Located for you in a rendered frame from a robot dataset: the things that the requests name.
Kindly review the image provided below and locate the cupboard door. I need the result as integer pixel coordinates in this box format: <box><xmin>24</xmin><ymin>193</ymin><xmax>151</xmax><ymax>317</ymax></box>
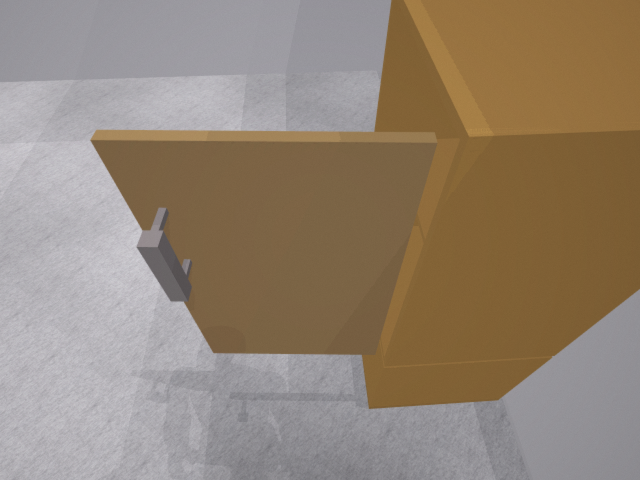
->
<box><xmin>90</xmin><ymin>130</ymin><xmax>438</xmax><ymax>355</ymax></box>

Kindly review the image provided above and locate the handle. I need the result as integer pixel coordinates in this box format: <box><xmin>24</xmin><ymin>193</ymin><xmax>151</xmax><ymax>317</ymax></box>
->
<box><xmin>137</xmin><ymin>208</ymin><xmax>192</xmax><ymax>302</ymax></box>

